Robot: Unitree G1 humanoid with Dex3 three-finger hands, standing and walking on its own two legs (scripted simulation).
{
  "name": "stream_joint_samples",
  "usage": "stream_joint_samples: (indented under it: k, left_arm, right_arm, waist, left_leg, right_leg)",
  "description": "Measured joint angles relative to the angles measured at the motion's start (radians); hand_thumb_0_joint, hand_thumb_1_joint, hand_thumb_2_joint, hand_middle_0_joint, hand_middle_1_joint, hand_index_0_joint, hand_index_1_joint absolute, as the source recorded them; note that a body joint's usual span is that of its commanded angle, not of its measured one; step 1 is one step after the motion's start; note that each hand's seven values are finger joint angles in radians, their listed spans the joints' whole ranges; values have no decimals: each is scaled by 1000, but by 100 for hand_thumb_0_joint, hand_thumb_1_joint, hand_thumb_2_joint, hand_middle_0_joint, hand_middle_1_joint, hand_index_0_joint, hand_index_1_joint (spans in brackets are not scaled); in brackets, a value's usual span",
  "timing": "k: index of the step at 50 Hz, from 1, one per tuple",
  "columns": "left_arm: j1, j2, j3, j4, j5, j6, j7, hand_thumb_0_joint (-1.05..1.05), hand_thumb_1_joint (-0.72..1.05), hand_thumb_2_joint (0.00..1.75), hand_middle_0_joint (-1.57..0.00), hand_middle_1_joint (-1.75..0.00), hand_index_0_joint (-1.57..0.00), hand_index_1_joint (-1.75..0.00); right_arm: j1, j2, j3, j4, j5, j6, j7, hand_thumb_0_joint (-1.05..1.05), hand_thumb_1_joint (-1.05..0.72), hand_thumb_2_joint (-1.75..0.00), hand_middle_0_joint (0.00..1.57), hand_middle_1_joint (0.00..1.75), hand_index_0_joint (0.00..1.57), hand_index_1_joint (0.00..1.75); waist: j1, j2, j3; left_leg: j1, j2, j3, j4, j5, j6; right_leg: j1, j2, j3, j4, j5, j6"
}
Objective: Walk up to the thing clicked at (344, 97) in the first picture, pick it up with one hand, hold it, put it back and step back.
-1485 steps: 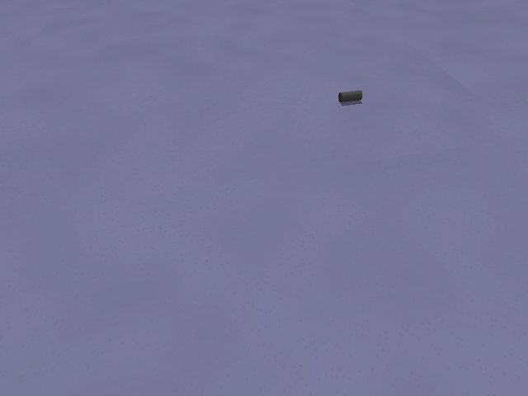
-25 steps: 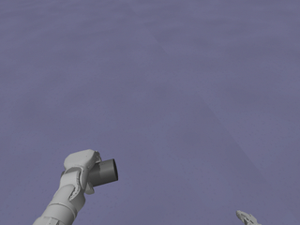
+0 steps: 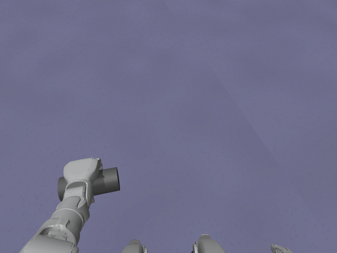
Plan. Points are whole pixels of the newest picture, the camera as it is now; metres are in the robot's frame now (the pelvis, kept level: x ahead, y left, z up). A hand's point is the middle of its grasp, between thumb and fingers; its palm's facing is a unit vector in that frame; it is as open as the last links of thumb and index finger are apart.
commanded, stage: crouch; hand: left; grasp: from above
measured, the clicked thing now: (90, 183) +0.34 +0.23 -0.14
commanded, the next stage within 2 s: lower in 1.34 s
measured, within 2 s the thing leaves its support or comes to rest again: neither
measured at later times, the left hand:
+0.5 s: hand (106, 189) +0.39 +0.24 -0.36, palm faces -0.46 -0.09 -0.88, open 9.6 cm
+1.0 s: hand (111, 191) +0.42 +0.25 -0.48, palm faces -0.43 -0.11 -0.89, open 9.6 cm
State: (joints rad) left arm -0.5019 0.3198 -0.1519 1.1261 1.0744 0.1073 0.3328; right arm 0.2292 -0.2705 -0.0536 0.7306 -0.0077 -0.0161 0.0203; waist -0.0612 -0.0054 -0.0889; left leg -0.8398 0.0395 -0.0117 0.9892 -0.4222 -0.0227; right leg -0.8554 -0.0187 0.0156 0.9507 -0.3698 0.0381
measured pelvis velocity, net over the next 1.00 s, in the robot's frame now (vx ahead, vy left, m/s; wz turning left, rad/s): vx -0.05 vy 0.00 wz -0.04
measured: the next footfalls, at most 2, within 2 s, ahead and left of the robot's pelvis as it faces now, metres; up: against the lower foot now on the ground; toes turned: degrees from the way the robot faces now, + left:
none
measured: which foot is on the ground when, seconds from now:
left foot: down 0.00-1.00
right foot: down 0.00-1.00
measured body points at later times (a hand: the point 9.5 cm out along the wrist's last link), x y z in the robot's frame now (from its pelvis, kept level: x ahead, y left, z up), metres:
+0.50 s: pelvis -0.04 +0.01 -0.21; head +0.17 +0.02 +0.19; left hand +0.42 +0.24 -0.31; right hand +0.01 -0.25 -0.34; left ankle +0.03 +0.13 -0.68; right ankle +0.05 -0.14 -0.68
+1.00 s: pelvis -0.05 +0.00 -0.31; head +0.19 +0.03 +0.07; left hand +0.44 +0.25 -0.43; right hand -0.01 -0.28 -0.42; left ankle +0.03 +0.13 -0.68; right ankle +0.05 -0.14 -0.68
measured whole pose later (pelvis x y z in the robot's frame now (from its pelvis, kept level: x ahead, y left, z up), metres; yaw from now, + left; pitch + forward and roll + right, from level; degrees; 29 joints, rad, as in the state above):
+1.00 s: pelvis -0.05 +0.00 -0.31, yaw -2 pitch +38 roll -5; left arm -0.97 0.61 0.12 1.46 1.13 0.01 0.43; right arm 0.17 -0.28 0.02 0.75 -0.14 -0.11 0.12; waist -0.25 0.03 -0.11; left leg -2.13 -0.01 -0.11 2.19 -0.72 -0.03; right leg -2.12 -0.02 -0.01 2.11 -0.64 0.05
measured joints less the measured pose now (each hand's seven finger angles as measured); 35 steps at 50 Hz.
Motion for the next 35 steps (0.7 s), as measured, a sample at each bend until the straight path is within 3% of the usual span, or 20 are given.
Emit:
stream_joint_samples:
  k: [6,11,14,23,35]
  left_arm:
    - [-146,38,55,139,-2,3,90,0,11,31,-74,-49,-75,-48]
    - [-233,66,104,188,-43,29,121,0,11,32,-73,-49,-74,-47]
    - [-265,79,135,197,-58,33,112,0,12,33,-73,-48,-74,-46]
    - [-309,137,176,231,-15,-43,57,0,12,33,-74,-45,-75,-43]
    - [-374,205,219,229,58,-93,93,0,10,37,-74,-47,-75,-45]
  right_arm:
    - [18,-7,-11,20,-18,-15,-7,0,-88,-89,20,29,20,30]
    - [26,10,0,39,-36,-26,-3,0,-88,-88,20,29,20,30]
    - [21,26,7,50,-47,-28,3,0,-88,-88,20,29,20,30]
    - [-9,59,43,30,-61,-42,16,0,-87,-88,20,30,20,30]
    - [-73,22,60,15,-104,-93,51,0,-88,-88,20,29,20,30]
  waist:
    - [-53,19,-63]
    - [-89,36,-95]
    - [-105,51,-103]
    - [-125,73,-113]
    - [-147,36,-69]
  left_leg:
    - [-346,0,-14,297,-98,4]
    - [-581,-4,-21,489,-152,9]
    - [-692,-8,-26,582,-175,11]
    - [-947,-20,-42,817,-235,15]
    - [-1170,-44,-82,1047,-280,-4]
  right_leg:
    - [-341,4,0,284,-88,6]
    - [-573,5,3,469,-137,7]
    - [-682,4,5,559,-159,9]
    - [-933,0,4,790,-220,17]
    - [-1140,-12,-17,1014,-273,13]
